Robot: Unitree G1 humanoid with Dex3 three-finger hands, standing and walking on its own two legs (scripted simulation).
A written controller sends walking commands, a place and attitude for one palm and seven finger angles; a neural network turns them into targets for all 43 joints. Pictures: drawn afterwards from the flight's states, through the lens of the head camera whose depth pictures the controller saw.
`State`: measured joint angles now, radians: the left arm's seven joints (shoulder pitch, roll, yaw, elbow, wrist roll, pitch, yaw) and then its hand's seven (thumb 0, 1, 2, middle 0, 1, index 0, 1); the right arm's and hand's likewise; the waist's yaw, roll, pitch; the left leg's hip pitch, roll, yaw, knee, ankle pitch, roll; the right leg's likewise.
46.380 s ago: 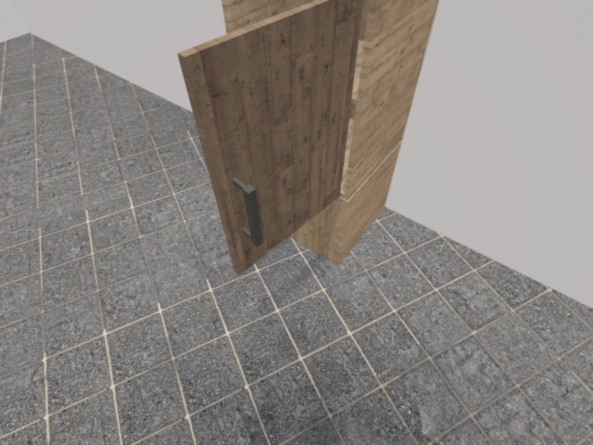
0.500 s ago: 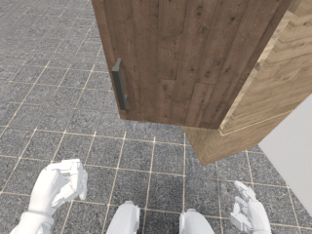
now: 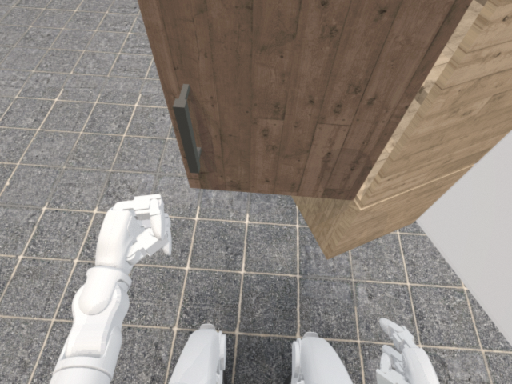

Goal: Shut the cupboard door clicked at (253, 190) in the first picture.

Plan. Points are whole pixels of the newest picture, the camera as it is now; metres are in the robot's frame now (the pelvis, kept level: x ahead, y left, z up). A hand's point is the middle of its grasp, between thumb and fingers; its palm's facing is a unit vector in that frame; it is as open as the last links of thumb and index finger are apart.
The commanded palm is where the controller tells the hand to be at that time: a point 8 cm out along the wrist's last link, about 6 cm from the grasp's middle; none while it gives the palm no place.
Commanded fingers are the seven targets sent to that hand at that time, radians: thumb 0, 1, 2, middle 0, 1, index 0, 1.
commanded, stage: bring the fist close to the handle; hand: left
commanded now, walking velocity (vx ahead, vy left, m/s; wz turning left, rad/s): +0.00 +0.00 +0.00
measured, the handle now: (190, 132) +0.54 +0.14 +0.02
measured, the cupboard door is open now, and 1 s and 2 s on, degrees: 63 63 53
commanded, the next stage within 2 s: push the door shut along its arc in 0.88 s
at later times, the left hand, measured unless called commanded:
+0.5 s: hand (203, 182) +0.42 +0.11 +0.03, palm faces -0.05 -1.00 -0.03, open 3.1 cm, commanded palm +0.40 +0.15 +0.02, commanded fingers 0.00 0.90 0.90 -1.30 -1.50 -1.30 -1.50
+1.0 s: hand (204, 179) +0.43 +0.11 +0.03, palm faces -0.05 -1.00 -0.03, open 3.1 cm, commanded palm +0.41 +0.16 +0.02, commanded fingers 0.00 0.90 0.90 -1.30 -1.50 -1.30 -1.50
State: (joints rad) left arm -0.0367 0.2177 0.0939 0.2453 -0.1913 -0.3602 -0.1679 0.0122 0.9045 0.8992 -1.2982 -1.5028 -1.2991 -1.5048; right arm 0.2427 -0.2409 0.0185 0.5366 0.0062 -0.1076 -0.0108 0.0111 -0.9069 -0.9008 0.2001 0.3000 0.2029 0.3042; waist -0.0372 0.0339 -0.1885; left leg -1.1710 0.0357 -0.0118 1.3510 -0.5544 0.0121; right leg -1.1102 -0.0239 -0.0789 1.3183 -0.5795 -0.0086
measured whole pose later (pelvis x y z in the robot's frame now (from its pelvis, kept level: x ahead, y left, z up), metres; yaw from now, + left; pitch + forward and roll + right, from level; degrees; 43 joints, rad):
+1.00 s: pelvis -0.01 -0.01 -0.01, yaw +0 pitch +25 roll -1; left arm -0.59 0.22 0.20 0.90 -0.10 -0.56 -0.10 0.01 0.90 0.90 -1.30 -1.50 -1.30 -1.50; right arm 0.27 -0.25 -0.01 0.62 -0.02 0.02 0.02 0.01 -0.91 -0.90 0.20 0.30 0.20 0.30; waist -0.10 0.03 -0.18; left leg -1.25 0.04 0.00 1.35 -0.53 0.00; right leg -1.21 -0.02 -0.06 1.35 -0.57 -0.03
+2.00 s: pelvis -0.01 +0.00 -0.04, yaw -3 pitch +32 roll -4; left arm -1.15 0.45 0.26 1.27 0.00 -0.41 -0.24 0.01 0.90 0.90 -1.30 -1.50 -1.30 -1.50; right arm 0.34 -0.26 0.04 0.64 -0.04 0.03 0.04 0.00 -0.91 -0.90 0.20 0.30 0.20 0.30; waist -0.27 0.07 -0.16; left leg -1.48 0.06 -0.02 1.48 -0.56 0.02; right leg -1.41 0.00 -0.07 1.42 -0.56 -0.01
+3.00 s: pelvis +0.00 +0.00 -0.03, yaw -4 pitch +34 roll -4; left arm -1.18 0.34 0.35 1.25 0.06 -0.36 0.13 0.01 0.90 0.90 -1.30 -1.50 -1.30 -1.50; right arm 0.42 -0.20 0.05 0.65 -0.10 0.00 0.12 0.00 -0.91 -0.90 0.20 0.30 0.20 0.30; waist -0.28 0.09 -0.17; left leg -1.46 0.07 -0.01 1.43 -0.56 0.01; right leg -1.41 0.02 -0.07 1.37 -0.55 -0.01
